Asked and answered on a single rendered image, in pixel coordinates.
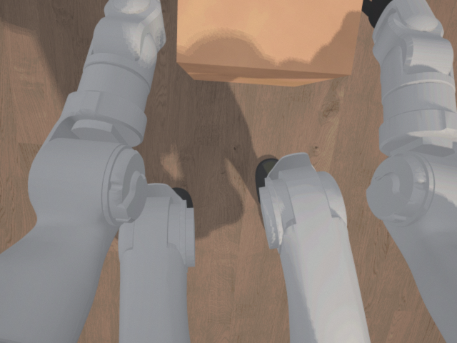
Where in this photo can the robot right forearm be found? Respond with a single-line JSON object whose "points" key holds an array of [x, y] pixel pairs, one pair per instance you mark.
{"points": [[417, 81]]}

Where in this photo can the right robot thigh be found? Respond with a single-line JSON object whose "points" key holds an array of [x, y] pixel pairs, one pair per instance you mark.
{"points": [[324, 298]]}

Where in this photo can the left robot upper arm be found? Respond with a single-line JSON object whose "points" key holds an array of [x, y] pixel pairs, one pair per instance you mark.
{"points": [[82, 191]]}

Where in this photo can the robot thigh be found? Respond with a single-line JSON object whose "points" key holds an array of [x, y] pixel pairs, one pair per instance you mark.
{"points": [[324, 298], [153, 274]]}

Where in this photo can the robot right hand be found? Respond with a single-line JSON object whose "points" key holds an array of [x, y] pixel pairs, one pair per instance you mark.
{"points": [[373, 9]]}

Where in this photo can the right robot upper arm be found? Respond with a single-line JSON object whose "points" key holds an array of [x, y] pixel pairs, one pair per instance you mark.
{"points": [[415, 195]]}

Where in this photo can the robot left forearm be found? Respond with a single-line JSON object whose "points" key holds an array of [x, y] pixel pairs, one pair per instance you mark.
{"points": [[110, 101]]}

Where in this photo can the left robot thigh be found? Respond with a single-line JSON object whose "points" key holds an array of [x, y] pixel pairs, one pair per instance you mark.
{"points": [[153, 274]]}

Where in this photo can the carton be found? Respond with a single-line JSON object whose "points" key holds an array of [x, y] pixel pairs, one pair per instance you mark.
{"points": [[271, 42]]}

